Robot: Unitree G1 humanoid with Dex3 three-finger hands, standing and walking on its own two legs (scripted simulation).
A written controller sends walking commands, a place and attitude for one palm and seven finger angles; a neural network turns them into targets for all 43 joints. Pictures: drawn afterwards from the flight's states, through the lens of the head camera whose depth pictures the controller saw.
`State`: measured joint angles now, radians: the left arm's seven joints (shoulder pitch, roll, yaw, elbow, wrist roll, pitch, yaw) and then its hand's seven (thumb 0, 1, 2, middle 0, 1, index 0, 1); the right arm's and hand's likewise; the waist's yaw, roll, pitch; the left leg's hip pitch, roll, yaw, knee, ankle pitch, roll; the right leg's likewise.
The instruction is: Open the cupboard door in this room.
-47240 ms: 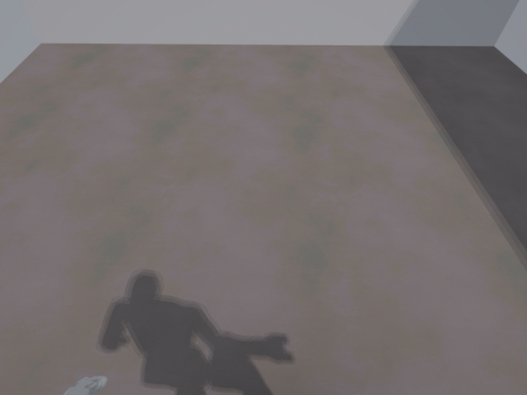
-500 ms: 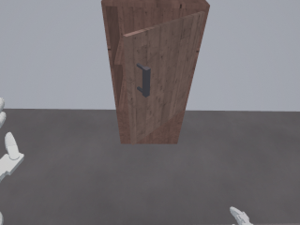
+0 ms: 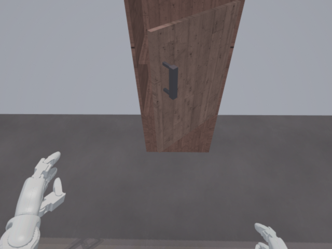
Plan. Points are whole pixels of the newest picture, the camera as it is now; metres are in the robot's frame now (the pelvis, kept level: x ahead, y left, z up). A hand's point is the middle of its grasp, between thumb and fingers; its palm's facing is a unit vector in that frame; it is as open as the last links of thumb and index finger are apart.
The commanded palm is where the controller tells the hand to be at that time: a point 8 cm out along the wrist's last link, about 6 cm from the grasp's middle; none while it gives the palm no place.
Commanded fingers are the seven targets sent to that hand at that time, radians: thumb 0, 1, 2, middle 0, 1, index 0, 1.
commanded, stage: let the arm hang, fingers relaxed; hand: left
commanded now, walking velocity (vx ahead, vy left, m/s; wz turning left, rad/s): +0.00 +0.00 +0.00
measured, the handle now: (169, 80) +0.63 +0.04 +0.08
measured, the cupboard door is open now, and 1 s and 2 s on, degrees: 41 41 41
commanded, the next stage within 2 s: look to check the result in 1.00 s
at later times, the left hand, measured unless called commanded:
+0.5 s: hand out of the picture -0.08 +0.17 -0.16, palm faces +0.06 -0.97 -0.22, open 7.3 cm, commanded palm none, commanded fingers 0.00 0.90 0.90 -0.20 -0.30 -0.20 -0.30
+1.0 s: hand out of the picture +0.03 +0.14 -0.17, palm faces +0.06 -0.98 -0.17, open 7.3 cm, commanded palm none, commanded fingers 0.00 0.90 0.90 -0.20 -0.30 -0.20 -0.30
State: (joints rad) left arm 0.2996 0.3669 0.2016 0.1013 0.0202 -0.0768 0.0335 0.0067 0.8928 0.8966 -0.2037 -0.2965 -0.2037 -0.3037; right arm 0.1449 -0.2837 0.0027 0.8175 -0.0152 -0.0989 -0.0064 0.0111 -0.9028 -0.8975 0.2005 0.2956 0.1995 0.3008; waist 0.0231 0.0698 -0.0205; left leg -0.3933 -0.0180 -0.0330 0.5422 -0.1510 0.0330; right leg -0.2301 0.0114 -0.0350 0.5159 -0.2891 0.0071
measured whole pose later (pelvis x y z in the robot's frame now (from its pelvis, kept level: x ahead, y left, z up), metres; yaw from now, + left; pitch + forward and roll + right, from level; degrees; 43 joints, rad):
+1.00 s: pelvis +0.03 -0.03 +0.01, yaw +1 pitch -2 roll +0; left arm 0.28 0.12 0.02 1.14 0.00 0.00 0.03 0.02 0.92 0.90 -0.20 -0.30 -0.20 -0.30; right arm 0.28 -0.13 0.01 1.15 -0.02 0.01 -0.04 0.01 -0.91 -0.90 0.20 0.29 0.19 0.30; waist -0.01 0.00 0.04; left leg -0.26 -0.02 -0.05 0.45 -0.16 0.00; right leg -0.11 0.01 -0.05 0.44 -0.31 -0.02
